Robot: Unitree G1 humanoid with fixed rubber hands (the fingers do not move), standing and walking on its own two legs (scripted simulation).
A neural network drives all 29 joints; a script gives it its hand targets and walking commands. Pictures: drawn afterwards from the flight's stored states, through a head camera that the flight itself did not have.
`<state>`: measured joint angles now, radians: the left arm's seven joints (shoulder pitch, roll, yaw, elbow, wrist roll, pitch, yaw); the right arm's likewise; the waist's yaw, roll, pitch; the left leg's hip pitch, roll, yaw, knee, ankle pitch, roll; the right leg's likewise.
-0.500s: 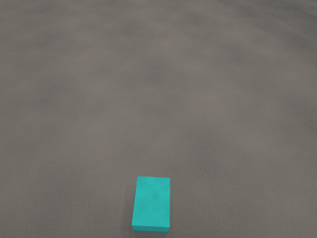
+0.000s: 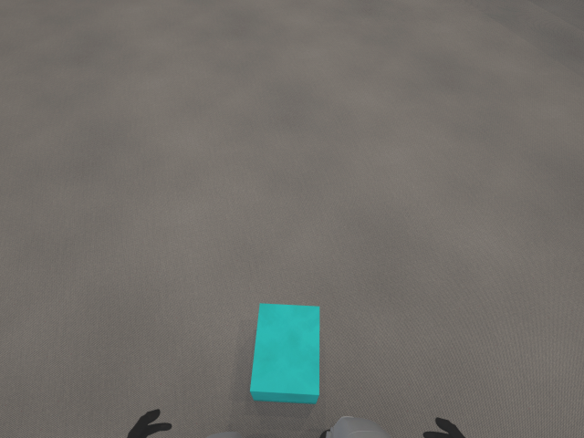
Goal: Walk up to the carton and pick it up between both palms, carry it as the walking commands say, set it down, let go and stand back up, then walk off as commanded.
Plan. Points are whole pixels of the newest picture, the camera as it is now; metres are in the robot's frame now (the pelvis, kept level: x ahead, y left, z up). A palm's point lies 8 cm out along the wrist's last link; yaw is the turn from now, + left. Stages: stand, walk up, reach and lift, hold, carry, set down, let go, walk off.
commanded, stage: reach and lift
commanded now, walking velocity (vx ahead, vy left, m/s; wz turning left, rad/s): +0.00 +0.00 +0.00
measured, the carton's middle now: (287, 352) +0.40 +0.02 -0.69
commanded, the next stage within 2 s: none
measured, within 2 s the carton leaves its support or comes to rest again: neither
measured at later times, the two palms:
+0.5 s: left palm (155, 404) +0.18 +0.23 -0.16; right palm (422, 406) +0.17 -0.20 -0.16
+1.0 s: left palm (189, 325) +0.32 +0.20 -0.19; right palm (387, 327) +0.31 -0.18 -0.20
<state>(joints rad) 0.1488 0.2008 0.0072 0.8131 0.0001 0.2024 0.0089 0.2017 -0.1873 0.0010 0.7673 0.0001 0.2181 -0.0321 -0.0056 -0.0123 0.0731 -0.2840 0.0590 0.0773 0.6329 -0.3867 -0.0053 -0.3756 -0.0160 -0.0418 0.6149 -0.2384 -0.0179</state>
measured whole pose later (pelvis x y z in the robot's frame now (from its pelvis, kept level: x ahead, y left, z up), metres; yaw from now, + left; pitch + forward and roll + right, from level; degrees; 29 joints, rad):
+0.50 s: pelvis -0.01 +0.01 -0.04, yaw +0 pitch +15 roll +0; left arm -0.02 0.17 0.04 0.66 0.00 0.14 0.00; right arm 0.00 -0.16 -0.01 0.63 0.00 0.13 0.01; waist -0.01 -0.01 0.03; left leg -0.74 0.07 0.07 0.91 -0.43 -0.01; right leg -0.83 -0.02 -0.03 0.86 -0.30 -0.01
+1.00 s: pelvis -0.08 -0.01 -0.10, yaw +1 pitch +21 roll +2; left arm -0.78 0.22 0.26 0.89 0.00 0.21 -0.03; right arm -0.72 -0.15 -0.04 0.72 0.00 0.30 -0.16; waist -0.01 -0.01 0.17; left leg -1.12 0.05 0.04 1.16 -0.40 -0.01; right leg -1.20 -0.02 -0.03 1.11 -0.27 -0.01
